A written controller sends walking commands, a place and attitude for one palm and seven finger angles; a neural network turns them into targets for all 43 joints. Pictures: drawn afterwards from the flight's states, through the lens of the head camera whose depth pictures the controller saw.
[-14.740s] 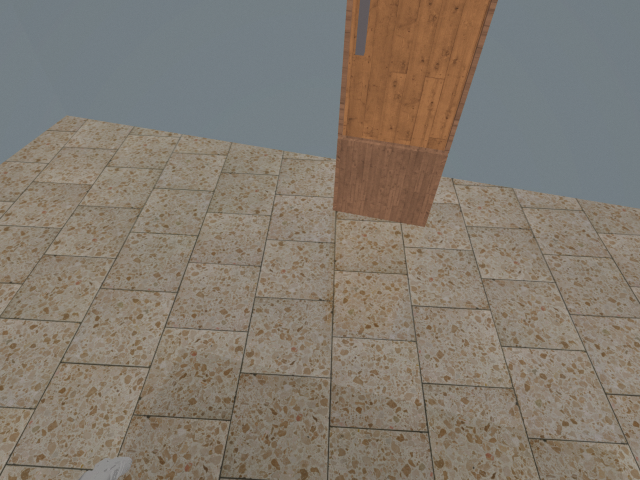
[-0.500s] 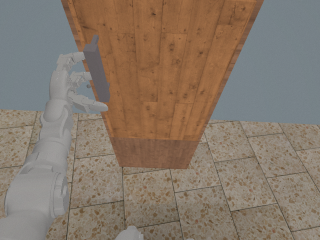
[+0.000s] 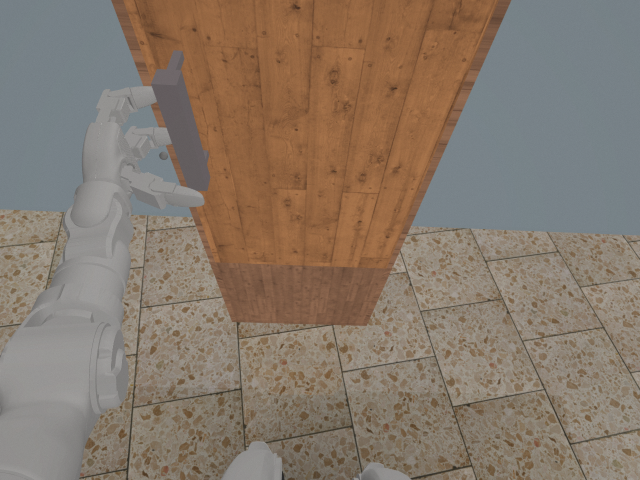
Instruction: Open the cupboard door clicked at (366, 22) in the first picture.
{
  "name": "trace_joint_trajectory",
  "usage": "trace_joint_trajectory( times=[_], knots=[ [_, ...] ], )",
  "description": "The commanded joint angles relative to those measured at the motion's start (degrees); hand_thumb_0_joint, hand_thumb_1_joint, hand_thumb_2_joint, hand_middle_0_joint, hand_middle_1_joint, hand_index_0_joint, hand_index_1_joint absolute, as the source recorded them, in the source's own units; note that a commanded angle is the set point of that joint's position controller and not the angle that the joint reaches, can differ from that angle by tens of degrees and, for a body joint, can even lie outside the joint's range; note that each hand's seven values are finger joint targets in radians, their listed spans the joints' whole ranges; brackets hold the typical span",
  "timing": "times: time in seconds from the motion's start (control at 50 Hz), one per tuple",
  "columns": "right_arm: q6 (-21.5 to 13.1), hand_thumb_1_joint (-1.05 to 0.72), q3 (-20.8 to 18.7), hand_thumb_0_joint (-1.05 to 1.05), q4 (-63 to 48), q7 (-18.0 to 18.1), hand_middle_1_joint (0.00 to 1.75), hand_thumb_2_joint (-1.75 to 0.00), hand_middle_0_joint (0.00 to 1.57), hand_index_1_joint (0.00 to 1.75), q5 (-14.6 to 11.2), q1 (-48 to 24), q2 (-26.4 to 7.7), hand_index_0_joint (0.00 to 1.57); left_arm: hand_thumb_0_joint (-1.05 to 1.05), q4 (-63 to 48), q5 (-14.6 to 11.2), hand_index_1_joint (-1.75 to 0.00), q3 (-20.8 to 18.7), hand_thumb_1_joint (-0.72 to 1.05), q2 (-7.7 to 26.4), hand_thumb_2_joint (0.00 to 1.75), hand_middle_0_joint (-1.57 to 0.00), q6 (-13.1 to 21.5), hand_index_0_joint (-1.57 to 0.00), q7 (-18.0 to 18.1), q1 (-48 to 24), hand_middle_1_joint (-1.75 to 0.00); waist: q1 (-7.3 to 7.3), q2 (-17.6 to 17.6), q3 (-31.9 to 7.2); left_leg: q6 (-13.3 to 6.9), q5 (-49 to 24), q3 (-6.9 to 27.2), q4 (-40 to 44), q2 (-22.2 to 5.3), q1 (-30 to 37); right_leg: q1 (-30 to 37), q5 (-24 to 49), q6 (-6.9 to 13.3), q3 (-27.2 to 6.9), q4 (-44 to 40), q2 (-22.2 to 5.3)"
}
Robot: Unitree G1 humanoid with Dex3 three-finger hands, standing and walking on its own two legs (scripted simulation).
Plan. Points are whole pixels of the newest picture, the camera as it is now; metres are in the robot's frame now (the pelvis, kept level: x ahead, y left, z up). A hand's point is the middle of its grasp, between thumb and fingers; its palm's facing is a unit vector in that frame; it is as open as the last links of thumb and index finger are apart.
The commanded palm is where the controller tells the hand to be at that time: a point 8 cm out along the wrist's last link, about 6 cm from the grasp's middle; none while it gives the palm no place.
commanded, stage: move the hooked fingers beside the handle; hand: left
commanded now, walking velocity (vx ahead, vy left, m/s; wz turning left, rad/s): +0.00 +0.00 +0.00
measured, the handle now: (189, 126) +0.53 +0.17 +0.11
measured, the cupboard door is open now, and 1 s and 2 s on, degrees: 0 0 0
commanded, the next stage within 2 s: none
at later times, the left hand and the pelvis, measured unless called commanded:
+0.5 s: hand (159, 156) +0.48 +0.20 +0.11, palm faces +0.04 -1.00 -0.01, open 14.9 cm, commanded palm +0.46 +0.24 +0.11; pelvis +0.01 +0.00 +0.00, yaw -1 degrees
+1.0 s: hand (147, 149) +0.49 +0.22 +0.11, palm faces -0.01 -1.00 +0.00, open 14.1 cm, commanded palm +0.46 +0.27 +0.11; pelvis +0.02 +0.00 +0.01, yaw -3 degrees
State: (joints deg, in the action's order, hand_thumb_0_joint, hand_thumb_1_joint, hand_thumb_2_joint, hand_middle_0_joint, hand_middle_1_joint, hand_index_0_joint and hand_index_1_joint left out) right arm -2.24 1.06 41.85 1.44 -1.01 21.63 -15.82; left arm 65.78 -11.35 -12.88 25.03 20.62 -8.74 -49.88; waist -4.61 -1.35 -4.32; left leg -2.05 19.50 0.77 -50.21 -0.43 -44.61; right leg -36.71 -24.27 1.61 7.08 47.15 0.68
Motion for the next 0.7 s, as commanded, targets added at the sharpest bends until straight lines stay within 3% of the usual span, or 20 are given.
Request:
trace_joint_trajectory(
  times=[0.0, 0.06, 0.14, 0.22, 0.26, 0.28, 0.34, 0.38, 0.4, 0.48, 0.52, 0.56, 0.6, 0.62, 0.64, 0.68],
  knots=[
    [-1.54, -0.9, -3.3, 0.0, -3.82, 0.78, 0.3, -0.9, 0.2, 0.3, -0.37, 5.73, -9.54, 0.2, 0.0, -15.74, 2.58, -1.2, 4.75, -0.5, 1.75, 0.3, -0.3, 4.12, -0.3, -4.58, -33.3, -1.2, -6.38, -8.04, -23.56, 0.63, -9.46, 6.08, 6.05, -0.84, 31.21, -8.1, 9.65, 0.3, -4.11, -7.18, 2.23],
    [-1.36, -0.9, -3.24, 0.0, -3.98, 0.81, 0.3, -0.9, 0.2, 0.3, -0.43, 5.87, -9.82, 0.2, 0.0, -15.7, 1.92, -1.2, 2.75, -0.5, 3.89, 0.3, -0.3, 4.15, -0.3, -5.15, -31.97, -1.2, -6.04, -6.91, -23.18, 0.48, -10.85, 5.79, 5.98, -0.87, 30.49, -6.99, 10.69, 0.24, -4.18, -7.34, 2.4],
    [-1.26, -0.9, -3.39, 0.0, -4.68, 0.74, 0.3, -0.9, 0.2, 0.3, -0.52, 5.51, -9.46, 0.2, 0.0, -17.82, 1.35, -1.2, 2.88, -0.5, 3.19, 0.3, -0.3, 4.82, -0.3, -5.67, -30.78, -1.2, -5.53, -8.07, -23.15, 0.48, -13.2, 5.72, 5.83, -0.91, 31.72, -6.52, 11.89, 0.42, -3.99, -7.16, 2.63],
    [-0.7, -0.9, -3.28, 0.0, -4.93, 0.9, 0.3, -0.9, 0.2, 0.3, -0.76, 5.33, -9.89, 0.2, 0.0, -16.59, 1.06, -1.2, -0.16, -0.5, 6.64, 0.3, -0.3, 4.31, -0.3, -5.68, -28.32, -1.2, -5.1, -3.98, -21.29, 0.2, -11.4, 4.98, 6.4, -0.88, 28.55, -4.59, 11.86, 0.05, -4.21, -7.85, 2.63],
    [-0.55, -0.9, -3.16, 0.0, -5.01, 1.09, 0.3, -0.9, 0.2, 0.3, -0.77, 5.13, -9.83, 0.2, 0.0, -17.52, 1.4, -1.2, -1.08, -0.5, 8.39, 0.3, -0.3, 4.8, -0.3, -5.76, -29.13, -1.2, -4.78, -5.98, -22.34, 0.24, -12.56, 4.93, 6.27, -0.81, 29.17, -4.31, 12.58, 0.1, -4.38, -7.39, 2.53],
    [-0.45, -0.9, -3.09, 0.0, -5.2, 1.04, 0.3, -0.9, 0.2, 0.3, -0.76, 4.92, -9.55, 0.2, 0.0, -17.37, 1.34, -1.2, -0.52, -0.5, 7.21, 0.3, -0.3, 4.67, -0.3, -5.97, -28.27, -1.2, -4.76, -6.32, -22.44, 0.24, -13.09, 4.67, 6.17, -0.77, 29.64, -4.26, 12.97, 0.04, -4.3, -7.43, 2.53],
    [-0.11, -0.9, -3.12, 0.0, -5.77, 1.16, 0.3, -0.9, 0.2, 0.3, -0.79, 4.96, -9.53, 0.2, 0.0, -18.27, 1.15, -1.2, -2.04, -0.5, 8.91, 0.3, -0.3, 4.89, -0.3, -6.37, -25.86, -1.2, -3.91, -6.14, -23.4, 0.18, -15.85, 4.56, 5.79, -0.79, 29.97, -2.71, 15.01, 0.2, -4.33, -7.09, 2.65],
    [0.14, -0.9, -3.06, 0.0, -5.85, 1.06, 0.3, -0.9, 0.2, 0.3, -0.86, 4.33, -9.35, 0.2, 0.0, -18.75, 1.18, -1.2, -1.01, -0.5, 7.8, 0.3, -0.3, 4.83, -0.3, -6.62, -26.32, -1.2, -4.11, -7.89, -22.41, 0.48, -15.45, 4.53, 6.05, -0.96, 30.58, -3.91, 14.4, 0.07, -4.24, -7.21, 2.55],
    [0.17, -0.9, -3.1, 0.0, -6.06, 1.04, 0.3, -0.9, 0.2, 0.3, -0.83, 4.45, -9.36, 0.2, 0.0, -19.09, 1.01, -1.2, -1.25, -0.5, 7.64, 0.3, -0.3, 4.68, -0.3, -6.76, -25.84, -1.2, -3.97, -7.19, -23.37, 0.39, -15.97, 4.51, 5.98, -0.89, 30.9, -3.24, 15.02, 0.06, -4.26, -7.17, 2.62],
    [0.97, -0.9, -2.94, 0.0, -6.16, 1.51, 0.3, -0.9, 0.2, 0.3, -1.02, 4.55, -9.83, 0.2, 0.0, -16.13, 0.74, -1.2, -4.99, -0.5, 12.24, 0.3, -0.3, 3.57, -0.3, -7.21, -24.1, -1.2, -3.97, -3.28, -21.51, -0.11, -15.3, 3.75, 5.88, -0.74, 27.3, -1.21, 16.52, -0.29, -4.72, -7.58, 2.56],
    [1.29, -0.9, -2.81, 0.0, -6.53, 1.7, 0.3, -0.9, 0.2, 0.3, -1.17, 4.3, -9.77, 0.2, 0.0, -16.13, 0.64, -1.2, -5.6, -0.5, 13.37, 0.3, -0.3, 3.16, -0.3, -7.85, -23.83, -1.2, -3.66, -3.46, -21.18, -0.25, -14.89, 3.2, 6.1, -0.58, 26.06, 0.22, 17.12, -0.37, -5.02, -7.71, 2.42],
    [1.53, -0.9, -2.85, 0.0, -7.01, 1.8, 0.3, -0.9, 0.2, 0.3, -1.14, 4.2, -9.64, 0.2, 0.0, -17.02, 0.66, -1.2, -6.87, -0.5, 14.46, 0.3, -0.3, 3.46, -0.3, -8.44, -21.8, -1.2, -2.6, -5.83, -23.52, -0.05, -18.15, 3.24, 5.64, -0.53, 27.85, 0.84, 18.94, -0.12, -4.95, -7.05, 2.35],
    [1.86, -0.9, -2.81, 0.0, -7.15, 1.85, 0.3, -0.9, 0.2, 0.3, -1.18, 4.09, -9.4, 0.2, 0.0, -16.94, 0.48, -1.2, -5.08, -0.5, 12.37, 0.3, -0.3, 3.07, -0.3, -9.03, -21.96, -1.2, -3.25, -5.91, -22.64, 0.1, -18.51, 3.39, 5.62, -0.79, 28.62, -0.58, 18.62, -0.22, -4.66, -7.17, 2.49],
    [1.88, -0.9, -2.93, 0.0, -7.26, 1.85, 0.3, -0.9, 0.2, 0.3, -1.08, 4.03, -9.49, 0.2, 0.0, -18.33, 0.43, -1.2, -5.55, -0.5, 13.1, 0.3, -0.3, 3.23, -0.3, -9.04, -22.7, -1.2, -3.12, -7.3, -23.06, 0.17, -18.31, 3.39, 5.67, -0.92, 29.31, -0.99, 18.02, -0.22, -4.66, -7.26, 2.46],
    [1.91, -0.9, -2.8, 0.0, -7.46, 1.85, 0.3, -0.9, 0.2, 0.3, -1.05, 4.14, -9.31, 0.2, 0.0, -18.33, 0.18, -1.2, -4.86, -0.5, 12.01, 0.3, -0.3, 3.34, -0.3, -9.1, -21.99, -1.2, -3.09, -7.34, -22.79, 0.09, -19.68, 3.58, 5.44, -0.76, 29.55, -0.88, 18.37, 0.01, -4.44, -7.04, 2.6],
    [2.19, -0.9, -2.98, 0.0, -7.48, 1.84, 0.3, -0.9, 0.2, 0.3, -1.09, 4.23, -9.7, 0.2, 0.0, -17.02, -0.04, -1.2, -6.54, -0.5, 13.61, 0.3, -0.3, 2.75, -0.3, -9.1, -20.36, -1.2, -3.04, -5.16, -22.52, -0.02, -18.52, 3.34, 5.65, -0.91, 28.56, -0.45, 18.51, -0.32, -4.65, -7.49, 2.59]
  ],
)
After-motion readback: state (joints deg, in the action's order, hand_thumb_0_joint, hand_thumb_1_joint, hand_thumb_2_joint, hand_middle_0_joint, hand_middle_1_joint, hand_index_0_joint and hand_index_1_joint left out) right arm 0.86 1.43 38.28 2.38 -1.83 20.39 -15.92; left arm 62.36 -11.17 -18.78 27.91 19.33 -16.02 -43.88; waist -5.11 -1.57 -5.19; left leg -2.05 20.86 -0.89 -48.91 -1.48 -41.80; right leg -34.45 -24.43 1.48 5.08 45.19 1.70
